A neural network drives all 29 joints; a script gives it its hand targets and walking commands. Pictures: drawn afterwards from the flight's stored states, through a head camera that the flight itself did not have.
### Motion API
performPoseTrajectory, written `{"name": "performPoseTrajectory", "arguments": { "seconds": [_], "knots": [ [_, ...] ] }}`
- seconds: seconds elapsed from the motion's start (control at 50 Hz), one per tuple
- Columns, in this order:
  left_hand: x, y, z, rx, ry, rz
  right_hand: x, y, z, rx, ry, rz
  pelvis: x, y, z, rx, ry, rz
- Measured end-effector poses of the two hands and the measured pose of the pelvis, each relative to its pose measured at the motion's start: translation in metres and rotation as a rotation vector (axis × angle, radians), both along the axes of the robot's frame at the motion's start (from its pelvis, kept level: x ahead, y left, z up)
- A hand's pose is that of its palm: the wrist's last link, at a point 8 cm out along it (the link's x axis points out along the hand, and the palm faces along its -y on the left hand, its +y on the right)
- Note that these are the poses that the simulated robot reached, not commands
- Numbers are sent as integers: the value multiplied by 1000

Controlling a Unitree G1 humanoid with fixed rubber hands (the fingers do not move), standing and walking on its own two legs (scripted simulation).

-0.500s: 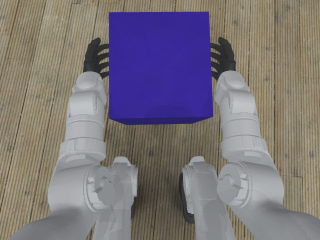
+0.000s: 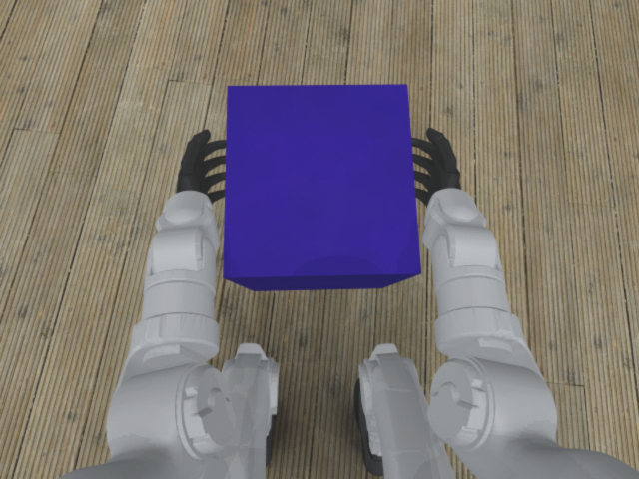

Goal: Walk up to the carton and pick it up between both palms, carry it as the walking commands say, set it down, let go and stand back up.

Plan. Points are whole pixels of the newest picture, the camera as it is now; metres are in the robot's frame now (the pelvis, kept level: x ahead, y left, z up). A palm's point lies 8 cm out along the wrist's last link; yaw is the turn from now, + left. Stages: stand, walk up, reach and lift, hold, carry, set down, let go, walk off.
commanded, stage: reach and lift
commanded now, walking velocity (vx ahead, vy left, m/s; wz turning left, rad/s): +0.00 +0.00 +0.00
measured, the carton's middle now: (318, 204) +0.48 +0.01 -0.12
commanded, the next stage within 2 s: none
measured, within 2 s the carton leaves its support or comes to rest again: neither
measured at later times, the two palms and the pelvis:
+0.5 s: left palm (173, 182) +0.45 +0.15 +0.03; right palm (469, 181) +0.45 -0.14 +0.03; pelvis +0.02 +0.00 +0.07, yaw +0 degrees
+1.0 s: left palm (141, 166) +0.42 +0.15 +0.10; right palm (511, 165) +0.43 -0.14 +0.11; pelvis +0.03 +0.00 +0.13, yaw +1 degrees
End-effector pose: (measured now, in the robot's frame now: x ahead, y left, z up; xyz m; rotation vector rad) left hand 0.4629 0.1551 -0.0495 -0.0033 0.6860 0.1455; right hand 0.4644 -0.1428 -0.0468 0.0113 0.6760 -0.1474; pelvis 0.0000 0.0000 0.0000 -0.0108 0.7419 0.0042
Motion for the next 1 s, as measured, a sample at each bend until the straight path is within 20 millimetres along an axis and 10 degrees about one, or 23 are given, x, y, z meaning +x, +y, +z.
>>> {"name": "performPoseTrajectory", "arguments": {
  "seconds": [1.0],
  "knots": [
    [-38, -2, 153, -6, 1, 11, -39, -1, 152, -9, 5, 2, 35, -4, 134, 6, -218, 9]
  ]
}}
